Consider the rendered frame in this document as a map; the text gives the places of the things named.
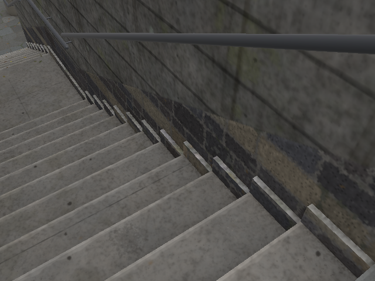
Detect stairs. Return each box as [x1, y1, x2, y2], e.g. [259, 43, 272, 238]
[0, 47, 46, 68]
[0, 99, 357, 281]

